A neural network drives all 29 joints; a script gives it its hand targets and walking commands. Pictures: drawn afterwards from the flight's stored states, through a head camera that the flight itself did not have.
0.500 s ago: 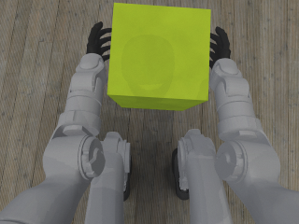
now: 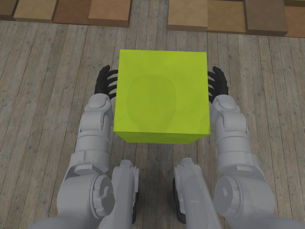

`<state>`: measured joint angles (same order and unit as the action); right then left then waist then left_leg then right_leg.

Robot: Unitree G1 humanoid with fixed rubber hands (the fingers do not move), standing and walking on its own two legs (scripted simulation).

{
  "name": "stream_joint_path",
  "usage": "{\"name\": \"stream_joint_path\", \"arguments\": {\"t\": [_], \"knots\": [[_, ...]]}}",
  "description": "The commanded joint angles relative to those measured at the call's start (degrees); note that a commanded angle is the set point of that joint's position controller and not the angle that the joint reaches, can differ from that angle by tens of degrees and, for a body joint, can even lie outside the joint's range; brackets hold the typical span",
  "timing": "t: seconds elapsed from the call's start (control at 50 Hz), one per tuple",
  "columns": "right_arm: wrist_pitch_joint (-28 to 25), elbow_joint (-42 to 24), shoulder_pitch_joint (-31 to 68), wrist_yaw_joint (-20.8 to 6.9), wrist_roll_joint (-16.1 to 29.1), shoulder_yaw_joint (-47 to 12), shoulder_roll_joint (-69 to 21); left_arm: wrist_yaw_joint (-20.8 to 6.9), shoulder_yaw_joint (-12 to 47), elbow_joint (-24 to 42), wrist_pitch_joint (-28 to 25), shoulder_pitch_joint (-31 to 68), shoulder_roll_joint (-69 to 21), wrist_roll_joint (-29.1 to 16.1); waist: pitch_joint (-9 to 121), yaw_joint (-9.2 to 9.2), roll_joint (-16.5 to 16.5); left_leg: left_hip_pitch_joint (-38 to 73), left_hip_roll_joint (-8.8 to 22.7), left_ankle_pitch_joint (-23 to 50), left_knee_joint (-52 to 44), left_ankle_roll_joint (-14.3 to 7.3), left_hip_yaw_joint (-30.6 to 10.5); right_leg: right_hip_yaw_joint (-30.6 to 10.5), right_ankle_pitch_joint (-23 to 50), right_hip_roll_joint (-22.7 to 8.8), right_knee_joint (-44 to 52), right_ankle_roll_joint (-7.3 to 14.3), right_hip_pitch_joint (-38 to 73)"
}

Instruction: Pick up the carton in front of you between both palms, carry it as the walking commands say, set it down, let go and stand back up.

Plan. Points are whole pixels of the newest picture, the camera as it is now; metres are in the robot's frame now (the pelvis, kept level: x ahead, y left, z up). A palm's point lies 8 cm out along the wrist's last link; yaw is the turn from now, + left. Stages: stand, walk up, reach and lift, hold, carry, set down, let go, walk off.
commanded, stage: reach and lift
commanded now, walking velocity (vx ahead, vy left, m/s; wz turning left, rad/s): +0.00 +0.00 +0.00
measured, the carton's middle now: (159, 105) +0.45 -0.01 -0.11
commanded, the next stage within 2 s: hold in 1.92 s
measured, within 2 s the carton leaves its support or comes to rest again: neither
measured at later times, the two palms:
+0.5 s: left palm (74, 85) +0.40 +0.14 +0.12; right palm (253, 84) +0.40 -0.16 +0.12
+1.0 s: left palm (5, 58) +0.36 +0.15 +0.25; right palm out of the picture +0.36 -0.15 +0.25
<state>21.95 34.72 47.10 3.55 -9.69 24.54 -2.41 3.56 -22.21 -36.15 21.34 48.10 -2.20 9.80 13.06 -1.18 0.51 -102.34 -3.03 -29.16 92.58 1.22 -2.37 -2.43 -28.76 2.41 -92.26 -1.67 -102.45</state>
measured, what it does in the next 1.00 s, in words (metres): rises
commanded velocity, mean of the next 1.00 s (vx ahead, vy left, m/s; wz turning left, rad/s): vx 0.00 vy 0.00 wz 0.00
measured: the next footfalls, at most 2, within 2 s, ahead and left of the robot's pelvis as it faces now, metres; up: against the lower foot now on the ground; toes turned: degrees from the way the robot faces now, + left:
none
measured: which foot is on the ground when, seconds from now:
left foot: down 0.00-1.00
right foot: down 0.00-1.00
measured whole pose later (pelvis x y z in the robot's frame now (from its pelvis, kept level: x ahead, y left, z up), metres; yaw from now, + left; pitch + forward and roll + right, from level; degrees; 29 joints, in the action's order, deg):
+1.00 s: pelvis +0.07 +0.00 +0.23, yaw +0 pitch -2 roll +0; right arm 33.6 22.6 16.6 0.6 -14.8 16.6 -9.1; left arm 0.1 -16.2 -22.3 33.3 16.2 -9.0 14.5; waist 2.9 0.2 0.1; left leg -13.1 -1.2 -14.3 29.3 0.3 -3.3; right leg -3.3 -14.0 1.2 -29.5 -0.2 -13.4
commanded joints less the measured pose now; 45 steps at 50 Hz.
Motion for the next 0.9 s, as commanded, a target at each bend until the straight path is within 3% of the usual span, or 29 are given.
{"name": "stream_joint_path", "arguments": {"t": [0.0, 0.26, 0.52, 0.76, 0.88], "knots": [[-0.77, 1.21, 34.27, -15.14, 9.65, -34.51, -62.23, -14.61, 33.14, -1.00, -0.90, 33.88, -63.31, -9.20, 49.92, -1.11, 0.99, 32.32, -7.26, 11.87, -13.25, 0.05, 3.72, 4.22, 13.12, 7.46, 12.95, 0.30, 33.92], [-2.28, 1.42, 21.91, -15.49, 7.63, -35.33, -63.72, -14.11, 33.24, -0.64, -2.33, 20.56, -64.49, -6.80, 38.34, 0.18, -0.11, 48.32, -6.31, 13.57, -27.92, -0.88, 0.65, 1.44, 13.91, 6.86, 27.20, 1.00, 48.17], [-1.34, -1.82, 8.57, -15.55, 6.61, -38.58, -64.12, -14.73, 36.62, 2.93, -1.18, 7.60, -65.25, -6.36, 26.64, 0.22, -0.26, 67.32, -4.36, 20.28, -44.01, -1.35, -2.23, -1.51, 20.66, 5.04, 43.04, 1.83, 68.15], [4.73, -7.97, -1.13, -16.27, 7.41, -42.24, -64.22, -15.97, 40.20, 9.63, 5.04, -2.33, -64.19, -7.64, 14.12, 1.08, -0.64, 86.07, -2.88, 29.11, -58.93, -1.49, -2.83, -2.81, 29.26, 3.15, 58.45, 1.70, 86.48], [9.65, -12.17, -3.64, -16.58, 7.51, -42.61, -62.67, -16.60, 40.40, 14.02, 10.06, -4.68, -62.63, -7.63, 5.18, 1.25, -0.76, 92.23, -2.20, 27.44, -65.97, -1.38, -2.52, -2.64, 27.50, 2.76, 65.51, 1.72, 92.97]]}}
